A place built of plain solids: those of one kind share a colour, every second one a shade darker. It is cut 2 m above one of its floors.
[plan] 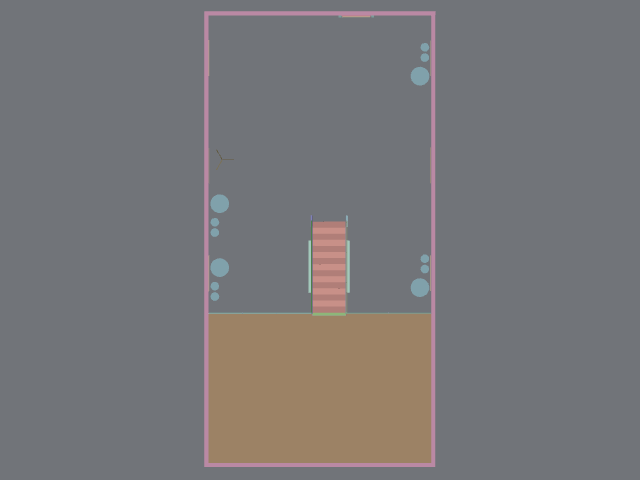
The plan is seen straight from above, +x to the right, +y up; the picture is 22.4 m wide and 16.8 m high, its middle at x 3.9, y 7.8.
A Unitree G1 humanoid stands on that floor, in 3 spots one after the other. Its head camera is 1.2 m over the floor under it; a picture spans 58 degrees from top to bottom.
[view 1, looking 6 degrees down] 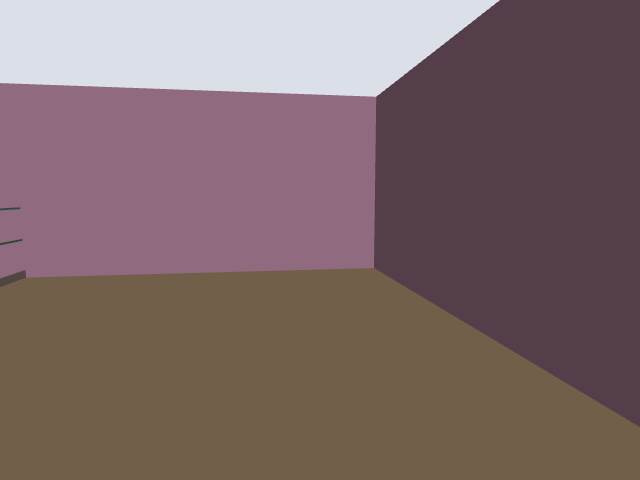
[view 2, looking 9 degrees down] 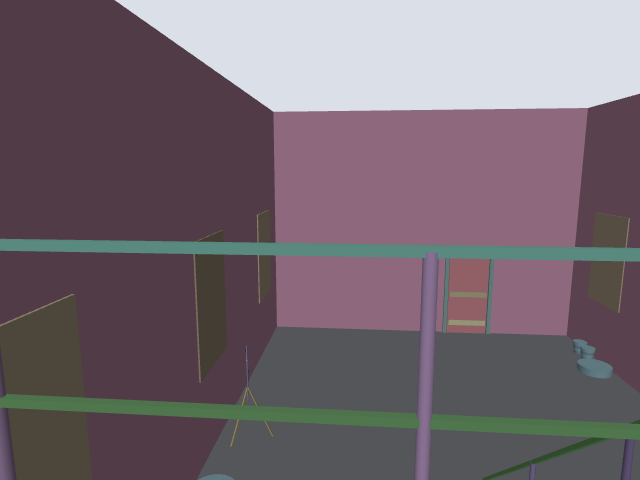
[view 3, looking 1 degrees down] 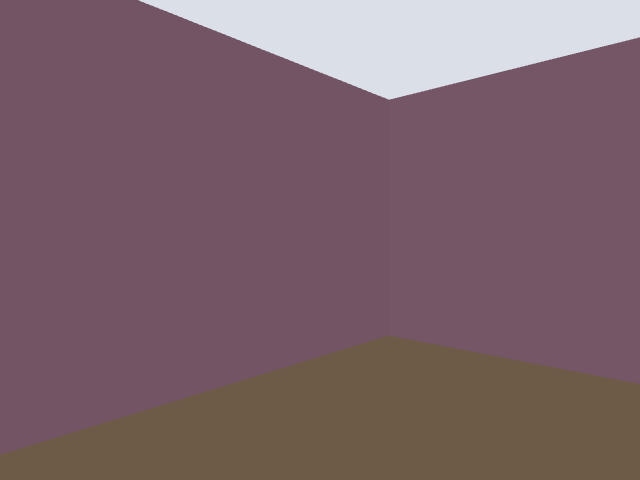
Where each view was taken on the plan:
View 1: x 1.00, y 1.97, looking -9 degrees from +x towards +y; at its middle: wall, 6.91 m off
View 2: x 2.22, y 4.17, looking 95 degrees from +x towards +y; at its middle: wall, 11.68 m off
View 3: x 4.22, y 2.84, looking -137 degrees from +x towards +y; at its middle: wall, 4.17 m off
